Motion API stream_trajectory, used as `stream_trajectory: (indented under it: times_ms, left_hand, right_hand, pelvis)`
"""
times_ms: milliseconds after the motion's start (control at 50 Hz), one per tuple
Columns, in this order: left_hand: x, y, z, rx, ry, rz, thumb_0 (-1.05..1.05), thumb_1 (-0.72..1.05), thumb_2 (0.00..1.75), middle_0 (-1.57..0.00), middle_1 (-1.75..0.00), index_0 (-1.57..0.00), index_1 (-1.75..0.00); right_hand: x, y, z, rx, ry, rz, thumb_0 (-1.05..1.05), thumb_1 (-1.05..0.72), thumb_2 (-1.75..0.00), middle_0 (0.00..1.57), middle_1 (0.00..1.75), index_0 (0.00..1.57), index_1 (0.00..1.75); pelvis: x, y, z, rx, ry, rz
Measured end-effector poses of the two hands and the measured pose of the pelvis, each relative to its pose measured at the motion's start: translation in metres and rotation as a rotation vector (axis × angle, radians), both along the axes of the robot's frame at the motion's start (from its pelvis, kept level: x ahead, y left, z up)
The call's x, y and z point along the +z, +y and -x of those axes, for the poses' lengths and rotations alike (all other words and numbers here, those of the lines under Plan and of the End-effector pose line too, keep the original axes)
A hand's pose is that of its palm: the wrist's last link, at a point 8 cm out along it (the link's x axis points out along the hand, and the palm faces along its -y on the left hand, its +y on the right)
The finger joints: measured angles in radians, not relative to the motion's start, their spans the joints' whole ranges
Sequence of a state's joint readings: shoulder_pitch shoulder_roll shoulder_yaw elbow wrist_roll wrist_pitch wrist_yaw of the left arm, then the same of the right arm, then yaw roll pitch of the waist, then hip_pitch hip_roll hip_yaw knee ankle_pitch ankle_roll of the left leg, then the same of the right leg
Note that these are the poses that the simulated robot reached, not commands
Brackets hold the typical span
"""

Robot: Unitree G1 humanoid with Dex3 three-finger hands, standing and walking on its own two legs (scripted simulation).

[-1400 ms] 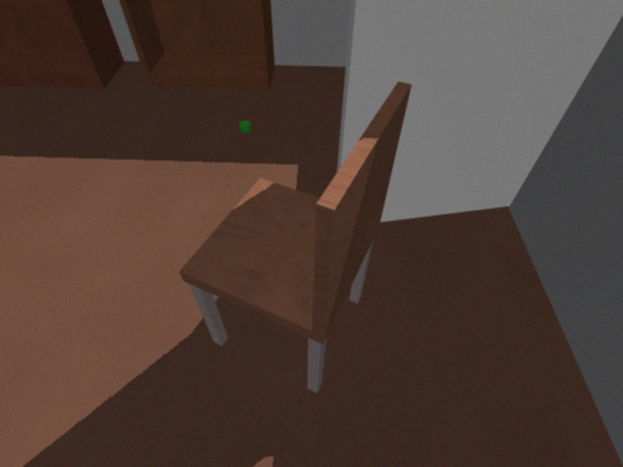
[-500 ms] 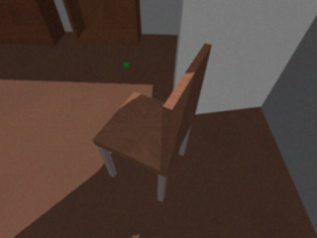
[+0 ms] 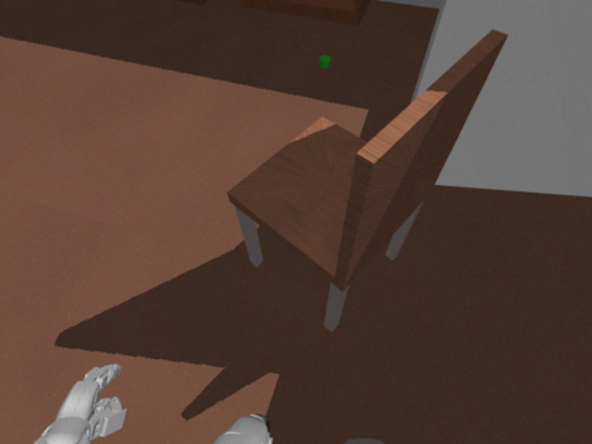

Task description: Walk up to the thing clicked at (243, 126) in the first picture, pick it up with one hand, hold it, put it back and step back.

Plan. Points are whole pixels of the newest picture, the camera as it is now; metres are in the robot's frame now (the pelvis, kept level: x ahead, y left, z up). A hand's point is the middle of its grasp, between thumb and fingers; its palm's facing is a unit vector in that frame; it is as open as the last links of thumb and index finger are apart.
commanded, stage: walk up
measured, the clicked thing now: (324, 61) +2.00 -0.11 -0.75
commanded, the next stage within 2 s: none
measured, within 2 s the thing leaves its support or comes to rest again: neither
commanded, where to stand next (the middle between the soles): +0.08 +0.03 m, yaw +80 degrees
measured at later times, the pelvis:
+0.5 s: pelvis +0.03 -0.02 -0.01, yaw +27 degrees
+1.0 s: pelvis +0.06 -0.05 +0.00, yaw +51 degrees
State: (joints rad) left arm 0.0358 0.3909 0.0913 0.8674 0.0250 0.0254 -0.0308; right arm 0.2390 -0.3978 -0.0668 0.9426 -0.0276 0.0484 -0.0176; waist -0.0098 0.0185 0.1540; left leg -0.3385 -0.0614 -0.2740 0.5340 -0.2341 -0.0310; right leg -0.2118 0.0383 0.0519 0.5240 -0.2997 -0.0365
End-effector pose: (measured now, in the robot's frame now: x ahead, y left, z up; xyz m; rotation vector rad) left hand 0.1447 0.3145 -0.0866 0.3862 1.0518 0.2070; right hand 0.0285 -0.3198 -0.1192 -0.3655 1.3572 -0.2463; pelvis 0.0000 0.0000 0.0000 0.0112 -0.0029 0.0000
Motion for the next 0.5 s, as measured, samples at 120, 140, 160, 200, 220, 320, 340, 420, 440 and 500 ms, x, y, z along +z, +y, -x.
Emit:
stream_trajectory:
  times_ms: [120,140,160,200,220,320,340,420,440,500]
  left_hand:
    - [0.007,-0.013,0.065,0.146,0.032,0.004,0.00,0.91,0.90,-0.20,-0.30,-0.21,-0.30]
    - [0.006,-0.016,0.074,0.168,0.031,0.008,0.00,0.91,0.90,-0.20,-0.30,-0.21,-0.30]
    - [0.005,-0.018,0.081,0.189,0.029,0.013,0.00,0.91,0.90,-0.20,-0.30,-0.21,-0.30]
    - [0.001,-0.023,0.096,0.229,0.021,0.026,0.00,0.91,0.90,-0.20,-0.30,-0.21,-0.30]
    - [-0.002,-0.025,0.104,0.248,0.016,0.034,0.00,0.91,0.90,-0.20,-0.30,-0.21,-0.30]
    - [-0.022,-0.029,0.145,0.357,0.014,0.069,0.00,0.90,0.90,-0.21,-0.30,-0.21,-0.30]
    - [-0.027,-0.028,0.154,0.382,0.020,0.075,0.00,0.90,0.90,-0.21,-0.30,-0.21,-0.30]
    - [-0.047,-0.024,0.185,0.465,0.067,0.090,0.00,0.90,0.90,-0.21,-0.30,-0.21,-0.30]
    - [-0.048,-0.024,0.191,0.482,0.083,0.097,0.01,0.91,0.90,-0.20,-0.30,-0.21,-0.30]
    - [-0.040,-0.027,0.199,0.511,0.096,0.110,0.01,0.91,0.90,-0.20,-0.30,-0.21,-0.30]
  right_hand:
    - [0.016,-0.012,-0.068,0.178,-0.098,-0.033,0.00,-0.91,-0.90,0.20,0.30,0.20,0.30]
    - [0.018,-0.013,-0.080,0.208,-0.117,-0.037,0.00,-0.91,-0.90,0.20,0.30,0.20,0.30]
    - [0.020,-0.013,-0.092,0.236,-0.133,-0.040,0.00,-0.91,-0.90,0.20,0.30,0.20,0.30]
    - [0.023,-0.011,-0.115,0.291,-0.153,-0.044,0.00,-0.91,-0.90,0.20,0.30,0.20,0.30]
    - [0.024,-0.008,-0.126,0.319,-0.158,-0.044,0.00,-0.91,-0.90,0.20,0.30,0.20,0.30]
    - [0.028,0.019,-0.182,0.466,-0.186,-0.041,0.00,-0.91,-0.90,0.20,0.30,0.20,0.30]
    - [0.029,0.027,-0.193,0.494,-0.195,-0.040,0.00,-0.91,-0.90,0.20,0.30,0.20,0.30]
    - [0.036,0.060,-0.230,0.583,-0.261,-0.036,0.00,-0.91,-0.90,0.20,0.30,0.20,0.30]
    - [0.038,0.068,-0.237,0.601,-0.288,-0.038,0.00,-0.91,-0.90,0.20,0.30,0.20,0.30]
    - [0.045,0.084,-0.249,0.634,-0.326,-0.048,0.00,-0.91,-0.90,0.20,0.30,0.20,0.30]
  pelvis:
    - [0.009,-0.023,-0.006,0.123,-0.021,-0.034]
    - [0.009,-0.025,-0.007,0.141,-0.025,-0.033]
    - [0.009,-0.027,-0.007,0.162,-0.030,-0.030]
    - [0.007,-0.030,-0.009,0.205,-0.039,-0.020]
    - [0.005,-0.031,-0.010,0.227,-0.042,-0.014]
    - [-0.005,-0.032,-0.016,0.327,-0.048,0.012]
    - [-0.007,-0.031,-0.018,0.347,-0.046,0.016]
    - [-0.015,-0.024,-0.024,0.387,-0.041,-0.029]
    - [-0.016,-0.021,-0.024,0.399,-0.043,-0.028]
    - [-0.009,-0.016,-0.027,0.479,-0.054,0.004]
